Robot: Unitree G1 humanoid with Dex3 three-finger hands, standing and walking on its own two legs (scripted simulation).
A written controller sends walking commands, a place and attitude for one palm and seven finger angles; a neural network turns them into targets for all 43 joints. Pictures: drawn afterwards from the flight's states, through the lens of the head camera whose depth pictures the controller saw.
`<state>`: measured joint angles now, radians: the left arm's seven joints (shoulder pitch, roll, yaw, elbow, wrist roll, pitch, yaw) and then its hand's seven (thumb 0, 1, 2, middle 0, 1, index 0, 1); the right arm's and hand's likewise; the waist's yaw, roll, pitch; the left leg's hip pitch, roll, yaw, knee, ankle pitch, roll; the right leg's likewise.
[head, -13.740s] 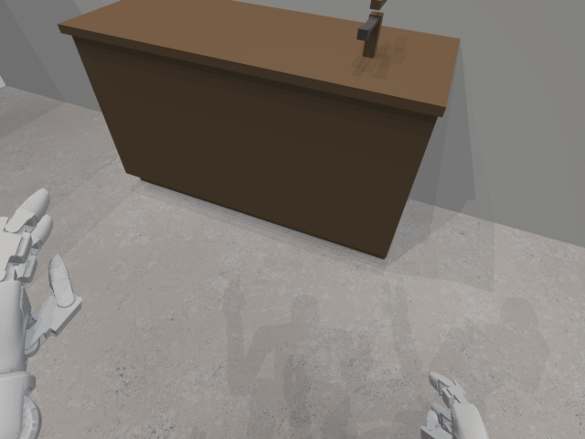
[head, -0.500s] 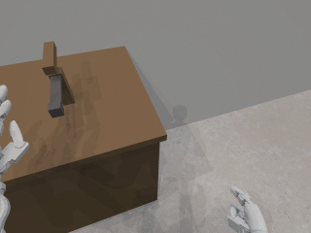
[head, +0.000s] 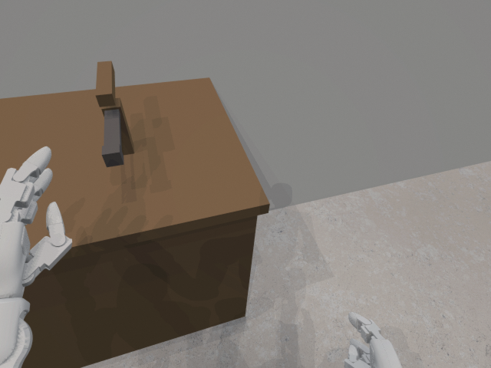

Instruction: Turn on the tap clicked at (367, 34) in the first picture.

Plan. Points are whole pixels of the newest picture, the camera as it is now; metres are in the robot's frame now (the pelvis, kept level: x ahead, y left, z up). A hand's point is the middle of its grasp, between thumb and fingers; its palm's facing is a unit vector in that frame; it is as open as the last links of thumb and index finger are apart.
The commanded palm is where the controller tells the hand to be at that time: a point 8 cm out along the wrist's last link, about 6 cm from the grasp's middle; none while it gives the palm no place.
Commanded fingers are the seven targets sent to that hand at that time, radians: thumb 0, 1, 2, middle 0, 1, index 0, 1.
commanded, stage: shuffle to correct the standing spot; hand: left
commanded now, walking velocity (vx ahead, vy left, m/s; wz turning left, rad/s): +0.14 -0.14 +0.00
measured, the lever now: (113, 155) +0.41 +0.27 +0.13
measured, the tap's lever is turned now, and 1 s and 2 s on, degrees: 0 0 0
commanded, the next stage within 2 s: come to a stop and stand still in 0.28 s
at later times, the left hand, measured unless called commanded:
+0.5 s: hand (125, 196) +0.29 +0.20 +0.17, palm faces +0.36 -0.80 -0.47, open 7.4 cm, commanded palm +0.23 +0.22 +0.18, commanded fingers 0.00 0.90 0.90 -0.20 -0.30 -0.20 -0.30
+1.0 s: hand (133, 183) +0.33 +0.20 +0.16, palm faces +0.38 -0.84 -0.38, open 7.4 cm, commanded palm +0.27 +0.23 +0.18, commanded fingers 0.00 0.90 0.90 -0.20 -0.30 -0.20 -0.30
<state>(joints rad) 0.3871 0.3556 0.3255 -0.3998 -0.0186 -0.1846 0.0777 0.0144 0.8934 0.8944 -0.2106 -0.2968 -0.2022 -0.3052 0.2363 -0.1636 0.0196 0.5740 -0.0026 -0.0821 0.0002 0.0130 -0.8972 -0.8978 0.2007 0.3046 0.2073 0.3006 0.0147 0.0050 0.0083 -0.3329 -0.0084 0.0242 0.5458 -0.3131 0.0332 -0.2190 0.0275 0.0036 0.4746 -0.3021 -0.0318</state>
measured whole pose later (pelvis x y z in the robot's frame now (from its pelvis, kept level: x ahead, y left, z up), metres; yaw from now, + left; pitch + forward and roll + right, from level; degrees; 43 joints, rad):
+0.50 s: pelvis +0.06 -0.05 -0.01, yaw -2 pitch -1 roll -3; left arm 0.44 0.44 0.42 -0.49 -0.03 -0.19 0.11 0.01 0.89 0.89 -0.21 -0.30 -0.21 -0.31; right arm 0.25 -0.19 0.02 0.58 0.00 -0.08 0.00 0.01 -0.90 -0.90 0.20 0.30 0.21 0.30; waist 0.00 0.03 0.03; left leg -0.29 0.07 -0.01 0.73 -0.40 0.00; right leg -0.30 0.03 -0.10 0.51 -0.16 -0.03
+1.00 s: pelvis +0.10 -0.04 +0.00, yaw -2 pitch +0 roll -1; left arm 0.44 0.34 0.35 -0.47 -0.05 -0.17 0.14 0.01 0.89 0.89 -0.21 -0.30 -0.20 -0.31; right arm 0.14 -0.17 0.04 0.55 0.00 -0.08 -0.03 0.01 -0.90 -0.90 0.20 0.30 0.21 0.30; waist 0.02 0.02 0.05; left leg -0.26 0.02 0.04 0.52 -0.26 0.02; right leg -0.23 -0.01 -0.08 0.46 -0.23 0.00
